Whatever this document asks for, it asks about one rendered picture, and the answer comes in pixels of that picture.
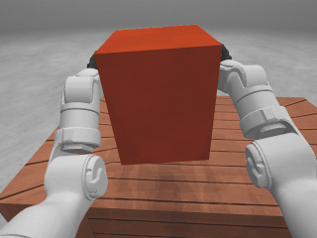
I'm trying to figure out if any robot right hand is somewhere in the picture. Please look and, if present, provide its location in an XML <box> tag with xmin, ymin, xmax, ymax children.
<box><xmin>220</xmin><ymin>43</ymin><xmax>232</xmax><ymax>61</ymax></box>

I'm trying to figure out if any left robot forearm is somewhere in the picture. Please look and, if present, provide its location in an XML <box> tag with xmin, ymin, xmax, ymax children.
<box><xmin>44</xmin><ymin>68</ymin><xmax>104</xmax><ymax>192</ymax></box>

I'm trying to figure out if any right robot upper arm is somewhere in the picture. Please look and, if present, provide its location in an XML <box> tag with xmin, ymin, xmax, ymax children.
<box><xmin>245</xmin><ymin>132</ymin><xmax>317</xmax><ymax>238</ymax></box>

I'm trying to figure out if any right robot forearm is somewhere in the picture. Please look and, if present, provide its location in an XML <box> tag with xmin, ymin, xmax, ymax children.
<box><xmin>217</xmin><ymin>59</ymin><xmax>317</xmax><ymax>177</ymax></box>

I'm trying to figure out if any left robot upper arm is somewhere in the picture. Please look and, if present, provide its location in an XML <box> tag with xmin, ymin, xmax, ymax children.
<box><xmin>0</xmin><ymin>154</ymin><xmax>108</xmax><ymax>238</ymax></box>

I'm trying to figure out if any carton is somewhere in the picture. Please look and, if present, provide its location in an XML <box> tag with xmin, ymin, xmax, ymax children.
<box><xmin>94</xmin><ymin>24</ymin><xmax>223</xmax><ymax>166</ymax></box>

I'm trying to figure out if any robot left hand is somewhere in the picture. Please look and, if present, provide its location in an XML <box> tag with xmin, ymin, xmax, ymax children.
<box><xmin>87</xmin><ymin>51</ymin><xmax>98</xmax><ymax>69</ymax></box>

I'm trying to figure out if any pedestal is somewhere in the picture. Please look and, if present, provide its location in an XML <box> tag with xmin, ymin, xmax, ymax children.
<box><xmin>0</xmin><ymin>95</ymin><xmax>317</xmax><ymax>238</ymax></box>

